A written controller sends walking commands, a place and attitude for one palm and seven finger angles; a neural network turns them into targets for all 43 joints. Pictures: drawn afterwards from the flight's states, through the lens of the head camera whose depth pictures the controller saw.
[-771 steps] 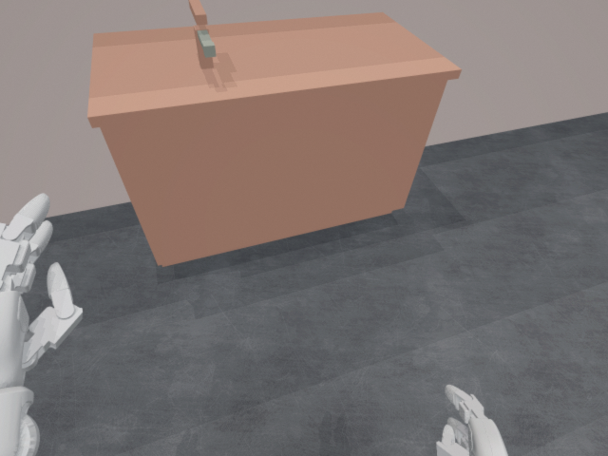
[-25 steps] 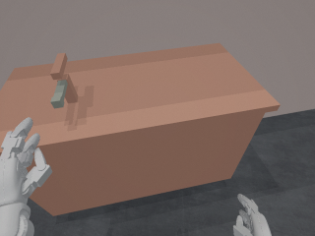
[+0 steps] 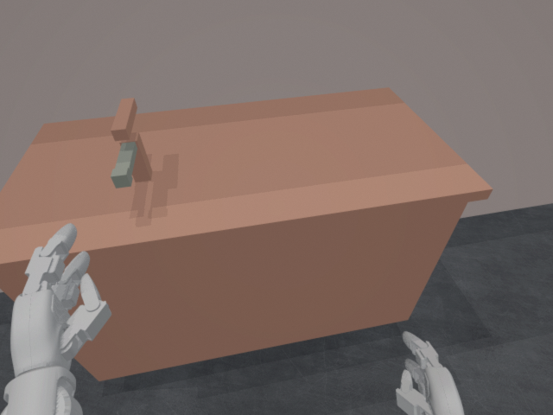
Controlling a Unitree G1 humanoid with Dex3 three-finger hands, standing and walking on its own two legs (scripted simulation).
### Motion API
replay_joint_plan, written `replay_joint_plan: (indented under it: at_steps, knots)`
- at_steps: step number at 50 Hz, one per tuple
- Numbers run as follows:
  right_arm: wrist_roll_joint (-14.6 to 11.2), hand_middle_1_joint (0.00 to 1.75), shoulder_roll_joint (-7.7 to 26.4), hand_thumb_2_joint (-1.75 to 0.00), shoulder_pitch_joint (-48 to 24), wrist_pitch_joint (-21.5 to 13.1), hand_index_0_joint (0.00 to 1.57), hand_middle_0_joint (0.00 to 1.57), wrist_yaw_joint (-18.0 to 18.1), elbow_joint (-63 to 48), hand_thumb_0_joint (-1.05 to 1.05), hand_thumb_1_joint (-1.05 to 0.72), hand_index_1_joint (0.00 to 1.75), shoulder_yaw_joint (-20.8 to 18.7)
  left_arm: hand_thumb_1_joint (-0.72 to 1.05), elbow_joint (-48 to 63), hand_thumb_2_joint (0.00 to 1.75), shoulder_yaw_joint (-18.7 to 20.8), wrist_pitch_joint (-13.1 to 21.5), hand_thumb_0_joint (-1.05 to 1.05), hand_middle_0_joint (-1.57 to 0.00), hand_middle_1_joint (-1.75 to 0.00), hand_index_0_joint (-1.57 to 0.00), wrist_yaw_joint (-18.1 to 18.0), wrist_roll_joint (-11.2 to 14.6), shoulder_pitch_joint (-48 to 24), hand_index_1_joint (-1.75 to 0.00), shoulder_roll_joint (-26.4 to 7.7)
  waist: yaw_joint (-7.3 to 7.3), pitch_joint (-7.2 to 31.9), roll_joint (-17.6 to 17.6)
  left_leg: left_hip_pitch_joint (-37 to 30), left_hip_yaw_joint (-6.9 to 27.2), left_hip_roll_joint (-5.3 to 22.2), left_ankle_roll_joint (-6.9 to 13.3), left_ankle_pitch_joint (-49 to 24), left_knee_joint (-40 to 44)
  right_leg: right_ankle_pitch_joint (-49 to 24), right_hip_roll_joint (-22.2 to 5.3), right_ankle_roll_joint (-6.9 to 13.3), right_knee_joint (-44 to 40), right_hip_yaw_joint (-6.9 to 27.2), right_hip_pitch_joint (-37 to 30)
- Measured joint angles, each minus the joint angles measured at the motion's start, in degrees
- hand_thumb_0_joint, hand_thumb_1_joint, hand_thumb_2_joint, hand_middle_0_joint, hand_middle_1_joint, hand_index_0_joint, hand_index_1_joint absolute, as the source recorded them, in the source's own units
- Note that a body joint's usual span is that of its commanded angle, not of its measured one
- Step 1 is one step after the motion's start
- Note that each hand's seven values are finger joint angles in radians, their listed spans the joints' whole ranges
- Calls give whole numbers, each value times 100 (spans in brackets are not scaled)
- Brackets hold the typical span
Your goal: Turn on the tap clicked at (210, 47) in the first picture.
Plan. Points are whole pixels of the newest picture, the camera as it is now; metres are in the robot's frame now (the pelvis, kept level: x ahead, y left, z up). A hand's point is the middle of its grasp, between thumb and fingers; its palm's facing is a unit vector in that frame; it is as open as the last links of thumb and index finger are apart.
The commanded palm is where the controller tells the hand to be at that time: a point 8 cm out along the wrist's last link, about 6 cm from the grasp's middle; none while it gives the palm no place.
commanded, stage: turn the palm inward beside the body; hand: left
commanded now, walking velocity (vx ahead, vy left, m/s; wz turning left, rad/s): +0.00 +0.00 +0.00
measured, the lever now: (122, 177) +0.47 +0.37 +0.09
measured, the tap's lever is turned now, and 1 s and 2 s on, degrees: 0 0 0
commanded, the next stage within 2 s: reach beside the lever's end, fingers flat in 0.58 s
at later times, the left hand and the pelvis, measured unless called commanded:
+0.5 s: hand (116, 302) +0.20 +0.22 +0.14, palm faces +0.50 -0.86 -0.10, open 7.4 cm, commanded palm +0.14 +0.26 +0.15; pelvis +0.01 -0.01 +0.00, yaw +0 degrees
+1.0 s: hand (113, 278) +0.23 +0.24 +0.13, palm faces +0.53 -0.84 -0.10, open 7.4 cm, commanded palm +0.18 +0.29 +0.14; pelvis +0.01 -0.02 +0.00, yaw +0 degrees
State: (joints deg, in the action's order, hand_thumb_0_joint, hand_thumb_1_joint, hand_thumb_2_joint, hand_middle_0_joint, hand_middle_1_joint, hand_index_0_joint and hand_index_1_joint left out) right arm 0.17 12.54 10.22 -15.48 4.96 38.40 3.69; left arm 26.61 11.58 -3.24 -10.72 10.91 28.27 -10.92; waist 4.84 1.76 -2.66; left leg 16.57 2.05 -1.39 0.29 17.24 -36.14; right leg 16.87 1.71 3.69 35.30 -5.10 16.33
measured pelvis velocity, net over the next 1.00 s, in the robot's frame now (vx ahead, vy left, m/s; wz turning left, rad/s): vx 0.01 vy -0.02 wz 0.00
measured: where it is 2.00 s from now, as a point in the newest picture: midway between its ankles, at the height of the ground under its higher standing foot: outside the picture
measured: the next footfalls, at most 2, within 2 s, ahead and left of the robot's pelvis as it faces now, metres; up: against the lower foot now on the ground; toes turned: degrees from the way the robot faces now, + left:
none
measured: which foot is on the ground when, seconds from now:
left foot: down 0.00-1.00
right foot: down 0.00-1.00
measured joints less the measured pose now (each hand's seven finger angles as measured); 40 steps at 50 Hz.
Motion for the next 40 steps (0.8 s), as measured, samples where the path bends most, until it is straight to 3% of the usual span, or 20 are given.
replay_joint_plan:
  at_steps: [11, 40]
  knots:
    - [-29, 30, 28, -90, -4, -6, 20, 20, 34, 46, 1, -90, 30, -19, 90, 13, 90, 61, -216, 1, -21, -30, -21, -60, 153, -29, -30, 59, 6, -19, -39, -8, 68, 32, -35, 1, -5, -9, 36, 36, -51, -65, -49]
    - [-57, 30, 67, -90, -19, 110, 20, 20, 59, -9, 1, -90, 30, -89, 90, -119, 90, 125, -296, 1, -21, -30, -21, 5, 184, -187, -30, 42, -1, 90, -54, 49, 92, 76, -116, 138, -49, 171, 81, 111, 68, -83, 46]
